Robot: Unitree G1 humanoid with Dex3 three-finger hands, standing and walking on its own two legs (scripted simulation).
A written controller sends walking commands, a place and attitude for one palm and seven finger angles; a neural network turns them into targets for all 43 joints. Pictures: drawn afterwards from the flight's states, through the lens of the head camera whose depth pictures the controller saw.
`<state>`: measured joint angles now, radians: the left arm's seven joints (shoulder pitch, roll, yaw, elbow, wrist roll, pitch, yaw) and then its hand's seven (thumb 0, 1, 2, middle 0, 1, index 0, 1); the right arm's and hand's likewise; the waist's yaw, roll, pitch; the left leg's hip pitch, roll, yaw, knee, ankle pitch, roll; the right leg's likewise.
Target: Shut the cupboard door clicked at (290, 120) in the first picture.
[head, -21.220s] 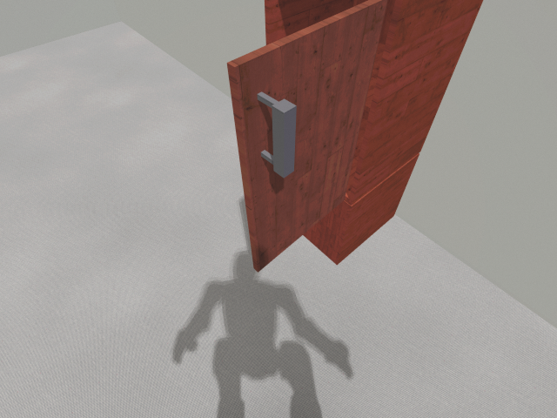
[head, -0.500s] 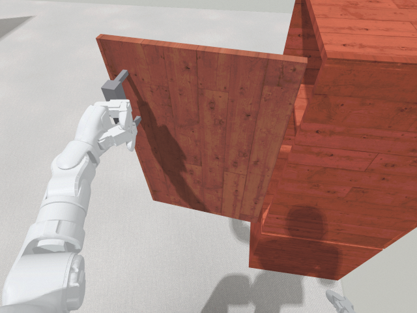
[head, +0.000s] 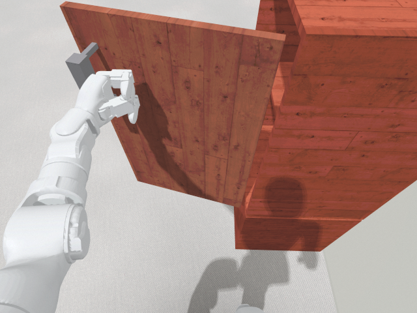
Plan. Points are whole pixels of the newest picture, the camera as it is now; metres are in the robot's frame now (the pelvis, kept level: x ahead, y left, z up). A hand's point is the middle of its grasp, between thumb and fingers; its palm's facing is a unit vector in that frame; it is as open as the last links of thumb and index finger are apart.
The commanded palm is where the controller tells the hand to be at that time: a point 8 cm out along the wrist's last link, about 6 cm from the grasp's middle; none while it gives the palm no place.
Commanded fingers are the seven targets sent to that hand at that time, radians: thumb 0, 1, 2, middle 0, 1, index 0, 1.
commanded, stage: push the door shut along its arc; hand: left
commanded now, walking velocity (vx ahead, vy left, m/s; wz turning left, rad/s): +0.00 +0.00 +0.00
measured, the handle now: (97, 82) +0.54 +0.18 +0.14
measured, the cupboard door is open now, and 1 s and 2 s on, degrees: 76 58 57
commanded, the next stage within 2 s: pull the fist back off the door in 0.72 s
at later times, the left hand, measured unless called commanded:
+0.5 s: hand (143, 91) +0.50 +0.09 +0.15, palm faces -0.42 -0.91 -0.02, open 3.2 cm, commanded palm +0.52 +0.13 +0.15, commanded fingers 0.00 0.90 0.90 -1.30 -1.50 -1.30 -1.50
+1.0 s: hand (163, 70) +0.57 +0.05 +0.14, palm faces -0.02 -0.99 +0.10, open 3.2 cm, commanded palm +0.53 +0.09 +0.15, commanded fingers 0.00 0.90 0.90 -1.30 -1.50 -1.30 -1.50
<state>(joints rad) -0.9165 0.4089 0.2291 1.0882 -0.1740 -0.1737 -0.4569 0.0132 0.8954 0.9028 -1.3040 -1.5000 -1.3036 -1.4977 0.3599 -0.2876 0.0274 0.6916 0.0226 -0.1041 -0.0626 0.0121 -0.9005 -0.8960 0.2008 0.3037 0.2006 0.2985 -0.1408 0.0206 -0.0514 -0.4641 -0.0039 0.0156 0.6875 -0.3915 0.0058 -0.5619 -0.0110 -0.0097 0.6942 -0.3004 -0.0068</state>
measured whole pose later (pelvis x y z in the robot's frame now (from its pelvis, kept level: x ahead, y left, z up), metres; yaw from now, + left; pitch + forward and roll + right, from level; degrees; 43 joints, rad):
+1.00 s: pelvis +0.01 +0.00 -0.01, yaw +0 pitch +20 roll -1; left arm -1.25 0.31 0.32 1.22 -0.10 -0.16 0.04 0.02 0.92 0.95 -1.30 -1.50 -1.30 -1.50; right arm 0.45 -0.27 0.00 0.71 -0.04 -0.10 0.03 0.01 -0.90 -0.90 0.20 0.30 0.20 0.30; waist -0.20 0.06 -0.08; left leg -0.72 0.01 0.00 0.80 -0.43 0.00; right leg -0.79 0.00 -0.03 0.75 -0.31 0.00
